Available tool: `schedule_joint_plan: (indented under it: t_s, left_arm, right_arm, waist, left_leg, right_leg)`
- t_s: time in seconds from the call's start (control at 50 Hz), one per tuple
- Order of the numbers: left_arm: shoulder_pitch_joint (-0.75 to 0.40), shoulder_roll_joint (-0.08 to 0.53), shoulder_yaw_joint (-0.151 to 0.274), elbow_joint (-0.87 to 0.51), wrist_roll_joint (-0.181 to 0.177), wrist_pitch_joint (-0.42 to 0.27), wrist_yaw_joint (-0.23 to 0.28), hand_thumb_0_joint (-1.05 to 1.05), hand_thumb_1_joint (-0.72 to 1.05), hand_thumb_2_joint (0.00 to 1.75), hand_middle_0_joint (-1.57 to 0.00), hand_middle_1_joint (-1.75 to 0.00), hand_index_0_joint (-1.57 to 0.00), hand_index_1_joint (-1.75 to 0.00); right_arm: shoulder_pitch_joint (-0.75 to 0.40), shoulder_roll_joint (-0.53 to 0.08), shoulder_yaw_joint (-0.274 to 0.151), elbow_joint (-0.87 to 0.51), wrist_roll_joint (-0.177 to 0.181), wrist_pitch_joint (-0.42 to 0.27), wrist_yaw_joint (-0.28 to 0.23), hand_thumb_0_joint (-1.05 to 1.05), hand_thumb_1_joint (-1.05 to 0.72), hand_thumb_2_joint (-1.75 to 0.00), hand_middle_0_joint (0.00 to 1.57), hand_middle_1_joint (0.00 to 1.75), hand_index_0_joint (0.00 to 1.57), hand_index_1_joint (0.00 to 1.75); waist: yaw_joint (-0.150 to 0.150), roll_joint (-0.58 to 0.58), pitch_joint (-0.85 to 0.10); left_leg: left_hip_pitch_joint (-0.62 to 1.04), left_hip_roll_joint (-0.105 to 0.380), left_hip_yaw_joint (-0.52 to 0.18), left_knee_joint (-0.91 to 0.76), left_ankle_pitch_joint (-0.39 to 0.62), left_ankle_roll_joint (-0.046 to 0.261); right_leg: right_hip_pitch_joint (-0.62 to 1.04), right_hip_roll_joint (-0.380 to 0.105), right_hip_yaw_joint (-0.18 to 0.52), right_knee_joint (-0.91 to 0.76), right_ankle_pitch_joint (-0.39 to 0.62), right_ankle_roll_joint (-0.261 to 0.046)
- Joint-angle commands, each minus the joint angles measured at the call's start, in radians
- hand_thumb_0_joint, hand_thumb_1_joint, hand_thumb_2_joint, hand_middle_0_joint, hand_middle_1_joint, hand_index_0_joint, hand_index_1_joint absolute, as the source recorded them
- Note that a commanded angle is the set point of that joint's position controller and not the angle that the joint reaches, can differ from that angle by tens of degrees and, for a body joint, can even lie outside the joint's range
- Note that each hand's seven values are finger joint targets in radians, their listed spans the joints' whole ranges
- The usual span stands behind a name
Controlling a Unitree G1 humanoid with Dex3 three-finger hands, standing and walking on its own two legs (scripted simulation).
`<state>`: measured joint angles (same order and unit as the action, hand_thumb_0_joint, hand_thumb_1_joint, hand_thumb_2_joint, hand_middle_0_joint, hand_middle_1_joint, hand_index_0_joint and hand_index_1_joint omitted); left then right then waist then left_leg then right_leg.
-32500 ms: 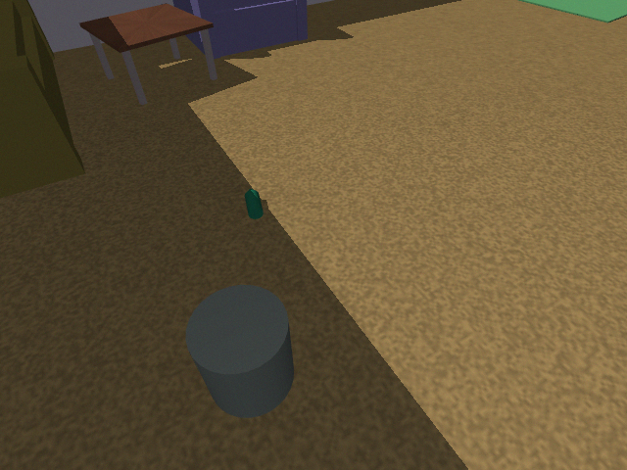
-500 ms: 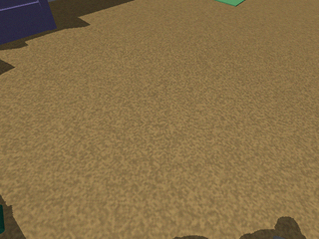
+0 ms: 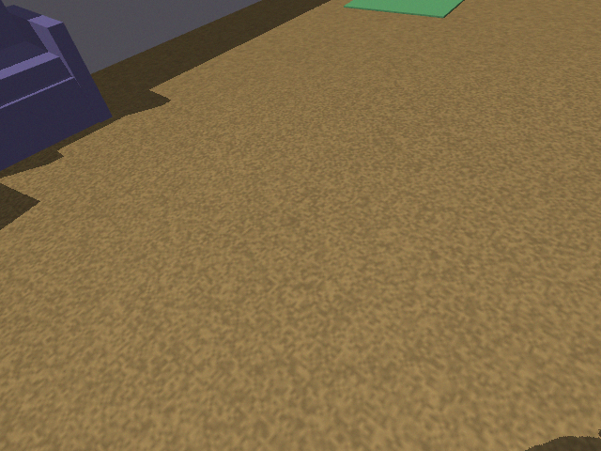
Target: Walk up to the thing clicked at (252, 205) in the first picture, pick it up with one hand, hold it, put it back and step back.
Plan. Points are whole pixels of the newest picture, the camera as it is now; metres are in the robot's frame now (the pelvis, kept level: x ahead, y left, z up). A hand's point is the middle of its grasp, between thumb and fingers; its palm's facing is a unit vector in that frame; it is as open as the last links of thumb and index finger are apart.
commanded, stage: walk up
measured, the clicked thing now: out of the picture +0.14 +0.97 -0.73
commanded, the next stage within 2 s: stand in 1.68 s
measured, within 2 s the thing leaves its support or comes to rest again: neither
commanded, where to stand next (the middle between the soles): +0.23 +0.04 m, yaw +0 degrees
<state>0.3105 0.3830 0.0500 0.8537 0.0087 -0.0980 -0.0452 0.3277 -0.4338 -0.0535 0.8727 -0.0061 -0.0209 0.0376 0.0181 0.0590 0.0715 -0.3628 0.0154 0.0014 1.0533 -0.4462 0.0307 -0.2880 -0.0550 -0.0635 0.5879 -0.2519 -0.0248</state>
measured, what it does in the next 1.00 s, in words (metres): walks ahead: left foot, then right foot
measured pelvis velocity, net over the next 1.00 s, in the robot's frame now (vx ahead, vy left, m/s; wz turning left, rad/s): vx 0.14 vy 0.05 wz -0.01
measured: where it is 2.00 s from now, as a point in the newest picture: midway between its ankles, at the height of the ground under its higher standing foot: outside the picture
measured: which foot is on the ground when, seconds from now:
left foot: up 0.00-0.32, down 0.34-1.00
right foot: down 0.00-0.38, up 0.40-0.74, down 0.76-1.00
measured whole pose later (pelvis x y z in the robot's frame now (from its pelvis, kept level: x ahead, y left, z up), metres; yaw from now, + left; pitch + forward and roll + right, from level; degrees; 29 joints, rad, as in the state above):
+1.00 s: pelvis +0.14 +0.05 +0.00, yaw -1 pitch -3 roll +0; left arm 0.21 0.35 0.00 1.01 0.01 -0.03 -0.01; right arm 0.16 -0.35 0.00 1.00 0.01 0.00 0.03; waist 0.01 0.04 0.08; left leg -0.26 0.00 0.08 0.52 -0.20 0.04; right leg -0.22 -0.02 -0.03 0.53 -0.25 0.01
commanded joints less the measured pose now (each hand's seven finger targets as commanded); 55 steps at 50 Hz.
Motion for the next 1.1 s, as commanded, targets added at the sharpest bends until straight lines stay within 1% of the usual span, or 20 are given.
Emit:
schedule_joint_plan:
  t_s: [0.0, 0.04, 0.16, 0.26, 0.32, 0.34, 0.36, 0.38, 0.44, 0.48, 0.6, 0.68, 0.72, 0.74, 0.78, 0.8, 0.84, 0.88, 0.98, 1.08]
  left_arm:
    - [0.08, 0.279, 0.073, -0.043, -0.022, -0.017, 0.037, 0.0, 0.9, 0.9, -0.2, -0.3, -0.2, -0.3]
    - [0.089, 0.276, 0.07, -0.057, -0.017, -0.02, 0.039, 0.0, 0.9, 0.9, -0.2, -0.3, -0.2, -0.3]
    - [0.077, 0.292, 0.083, -0.094, -0.001, -0.017, 0.038, 0.0, 0.9, 0.9, -0.2, -0.3, -0.2, -0.3]
    - [0.054, 0.287, 0.062, -0.099, -0.002, -0.008, 0.049, 0.0, 0.9, 0.9, -0.2, -0.3, -0.2, -0.3]
    - [0.049, 0.249, 0.04, -0.106, -0.006, 0.006, 0.054, 0.0, 0.9, 0.9, -0.2, -0.3, -0.2, -0.3]
    - [0.102, 0.191, 0.021, -0.115, -0.014, 0.008, 0.053, 0.0, 0.9, 0.9, -0.2, -0.3, -0.2, -0.3]
    - [0.152, 0.149, 0.01, -0.107, -0.019, 0.019, 0.054, 0.0, 0.9, 0.9, -0.2, -0.3, -0.2, -0.3]
    - [0.147, 0.239, 0.037, -0.07, -0.01, 0.039, 0.068, 0.0, 0.9, 0.9, -0.2, -0.3, -0.2, -0.3]
    - [0.115, 0.251, 0.034, -0.036, -0.01, 0.051, 0.057, 0.0, 0.9, 0.9, -0.2, -0.3, -0.2, -0.3]
    - [0.146, 0.232, 0.032, -0.012, -0.01, 0.056, 0.048, 0.0, 0.9, 0.9, -0.2, -0.3, -0.2, -0.3]
    - [0.086, 0.206, 0.029, 0.025, 0.005, 0.065, 0.056, 0.0, 0.9, 0.9, -0.2, -0.3, -0.2, -0.3]
    - [0.082, 0.19, 0.032, 0.057, 0.006, 0.063, 0.058, 0.0, 0.9, 0.9, -0.2, -0.3, -0.2, -0.3]
    - [0.093, 0.185, 0.033, 0.08, 0.011, 0.056, 0.06, 0.0, 0.9, 0.9, -0.2, -0.3, -0.2, -0.3]
    - [0.087, 0.194, 0.033, 0.074, 0.014, 0.05, 0.063, 0.0, 0.9, 0.9, -0.2, -0.3, -0.2, -0.3]
    - [-0.031, 0.256, 0.034, 0.041, 0.025, 0.027, 0.068, 0.0, 0.9, 0.9, -0.2, -0.3, -0.2, -0.3]
    - [-0.126, 0.295, 0.031, 0.033, 0.019, 0.034, 0.063, 0.0, 0.9, 0.9, -0.2, -0.3, -0.2, -0.3]
    - [-0.145, 0.228, 0.007, 0.039, 0.008, 0.041, 0.059, 0.0, 0.9, 0.9, -0.2, -0.3, -0.2, -0.3]
    - [-0.125, 0.208, 0.0, 0.063, -0.002, 0.035, 0.057, 0.0, 0.9, 0.9, -0.2, -0.3, -0.2, -0.3]
    - [-0.171, 0.205, -0.006, 0.102, -0.004, 0.049, 0.053, 0.0, 0.9, 0.9, -0.2, -0.3, -0.2, -0.3]
    - [-0.168, 0.186, -0.013, 0.156, -0.011, 0.051, 0.05, 0.0, 0.9, 0.9, -0.2, -0.3, -0.2, -0.3]
  right_arm:
    - [0.059, -0.152, -0.045, -0.068, 0.012, -0.029, 0.001, 0.0, -0.9, -0.9, 0.2, 0.3, 0.2, 0.3]
    - [0.036, -0.138, -0.049, -0.076, 0.005, -0.016, 0.007, 0.0, -0.9, -0.9, 0.2, 0.3, 0.2, 0.3]
    - [-0.095, -0.131, -0.061, -0.113, -0.013, -0.008, 0.03, 0.0, -0.9, -0.9, 0.2, 0.3, 0.2, 0.3]
    - [-0.113, -0.108, -0.054, -0.107, -0.019, -0.021, 0.025, 0.0, -0.9, -0.9, 0.2, 0.3, 0.2, 0.3]
    - [0.02, -0.155, -0.07, -0.055, -0.022, -0.036, 0.009, 0.0, -0.9, -0.9, 0.2, 0.3, 0.2, 0.3]
    - [0.082, -0.242, -0.095, -0.05, -0.028, -0.041, -0.003, 0.0, -0.9, -0.9, 0.2, 0.3, 0.2, 0.3]
    - [0.064, -0.285, -0.101, -0.08, -0.019, -0.043, -0.011, 0.0, -0.9, -0.9, 0.2, 0.3, 0.2, 0.3]
    - [0.053, -0.293, -0.107, -0.076, 0.011, -0.036, -0.011, 0.0, -0.9, -0.9, 0.2, 0.3, 0.2, 0.3]
    - [-0.066, -0.2, -0.074, -0.111, 0.007, -0.029, -0.02, 0.0, -0.9, -0.9, 0.2, 0.3, 0.2, 0.3]
    - [-0.09, -0.195, -0.065, -0.111, 0.007, -0.036, -0.022, 0.0, -0.9, -0.9, 0.2, 0.3, 0.2, 0.3]
    - [-0.126, -0.187, -0.057, -0.115, -0.012, -0.022, -0.025, 0.0, -0.9, -0.9, 0.2, 0.3, 0.2, 0.3]
    - [-0.155, -0.201, -0.057, -0.107, -0.01, -0.002, -0.022, 0.0, -0.9, -0.9, 0.2, 0.3, 0.2, 0.3]
    - [-0.193, -0.161, -0.037, -0.104, 0.002, 0.007, -0.021, 0.0, -0.9, -0.9, 0.2, 0.3, 0.2, 0.3]
    - [-0.191, -0.135, -0.024, -0.098, 0.007, 0.008, -0.022, 0.0, -0.9, -0.9, 0.2, 0.3, 0.2, 0.3]
    - [-0.154, -0.067, 0.002, -0.071, 0.014, 0.008, -0.02, 0.0, -0.9, -0.9, 0.2, 0.3, 0.2, 0.3]
    - [-0.15, -0.109, -0.012, -0.039, 0.015, 0.009, -0.027, 0.0, -0.9, -0.9, 0.2, 0.3, 0.2, 0.3]
    - [-0.142, -0.136, -0.016, 0.006, 0.011, -0.003, -0.028, 0.0, -0.9, -0.9, 0.2, 0.3, 0.2, 0.3]
    - [-0.184, -0.146, -0.013, 0.029, 0.018, -0.012, -0.023, 0.0, -0.9, -0.9, 0.2, 0.3, 0.2, 0.3]
    - [-0.217, -0.142, 0.003, 0.089, 0.009, -0.011, -0.022, 0.0, -0.9, -0.9, 0.2, 0.3, 0.2, 0.3]
    - [-0.249, -0.131, 0.016, 0.139, 0.002, -0.023, -0.023, 0.0, -0.9, -0.9, 0.2, 0.3, 0.2, 0.3]
  waist:
    - [-0.002, -0.234, -0.05]
    - [0.002, -0.236, -0.042]
    - [0.022, -0.182, 0.031]
    - [0.011, -0.165, -0.007]
    - [-0.061, -0.031, -0.1]
    - [-0.079, 0.177, -0.158]
    - [-0.048, 0.24, -0.153]
    - [-0.058, 0.167, -0.159]
    - [-0.019, 0.073, -0.048]
    - [-0.005, 0.106, -0.041]
    - [-0.021, 0.104, -0.025]
    - [-0.009, 0.078, -0.057]
    - [0.018, 0.009, -0.07]
    - [0.03, -0.035, -0.081]
    - [-0.025, -0.234, -0.036]
    - [-0.036, -0.235, -0.013]
    - [-0.058, -0.162, -0.017]
    - [-0.031, -0.156, -0.089]
    - [-0.018, -0.125, -0.041]
    - [0.003, -0.037, -0.038]
  left_leg:
    - [-0.177, 0.029, -0.057, -0.014, 0.125, 0.003]
    - [-0.177, 0.023, -0.045, -0.053, 0.174, -0.01]
    - [-0.179, 0.072, -0.033, -0.285, 0.255, -0.03]
    - [0.006, 0.059, 0.012, -0.422, 0.281, -0.012]
    - [0.253, 0.012, 0.029, -0.559, 0.335, 0.044]
    - [0.372, 0.174, -0.19, -0.628, 0.361, 0.103]
    - [0.411, 0.348, -0.501, -0.699, 0.349, 0.183]
    - [0.368, 0.393, -0.555, -0.739, 0.23, 0.246]
    - [0.151, 0.254, -0.283, -0.769, 0.196, 0.146]
    - [0.116, 0.206, -0.184, -0.775, 0.211, 0.124]
    - [0.048, 0.224, -0.147, -0.773, 0.136, 0.177]
    - [-0.009, 0.25, -0.17, -0.713, 0.098, 0.175]
    - [-0.064, 0.216, -0.147, -0.652, 0.036, 0.125]
    - [-0.056, 0.189, -0.118, -0.607, 0.029, 0.085]
    - [-0.045, 0.041, -0.02, -0.432, 0.065, -0.01]
    - [0.077, 0.013, -0.019, -0.409, -0.003, -0.009]
    - [0.222, 0.057, -0.046, -0.563, 0.104, 0.005]
    - [0.237, 0.097, -0.08, -0.59, 0.289, 0.025]
    - [0.156, 0.104, -0.105, -0.706, 0.119, 0.014]
    - [0.122, 0.13, -0.133, -0.79, 0.139, 0.01]
  right_leg:
    - [0.219, -0.181, 0.211, -0.234, 0.5, -0.109]
    - [0.2, -0.173, 0.157, -0.246, 0.534, -0.117]
    - [0.139, -0.213, 0.149, -0.326, 0.145, -0.166]
    - [0.082, -0.223, 0.104, -0.178, 0.358, -0.17]
    - [0.026, -0.123, 0.029, 0.113, 0.35, -0.098]
    - [-0.101, -0.035, -0.022, 0.344, 0.161, -0.042]
    - [-0.264, 0.092, 0.004, 0.456, -0.304, -0.008]
    - [-0.247, 0.043, 0.06, 0.543, -0.344, -0.024]
    - [-0.19, 0.002, 0.139, 0.498, -0.231, -0.024]
    - [-0.16, 0.003, 0.101, 0.454, -0.144, -0.013]
    - [-0.09, -0.009, 0.063, 0.221, -0.109, 0.026]
    - [0.036, 0.015, 0.035, 0.103, -0.082, 0.012]
    - [0.138, 0.023, 0.047, -0.023, -0.02, -0.008]
    - [0.153, -0.003, 0.09, -0.109, -0.025, -0.027]
    - [0.042, -0.239, 0.469, -0.313, -0.055, -0.108]
    - [-0.095, -0.267, 0.443, -0.286, -0.043, -0.177]
    - [-0.165, -0.167, 0.272, -0.231, -0.019, -0.091]
    - [-0.039, -0.095, 0.191, -0.192, 0.115, -0.026]
    - [0.016, -0.084, 0.198, -0.26, -0.083, -0.023]
    - [0.103, -0.057, 0.163, -0.248, 0.033, -0.019]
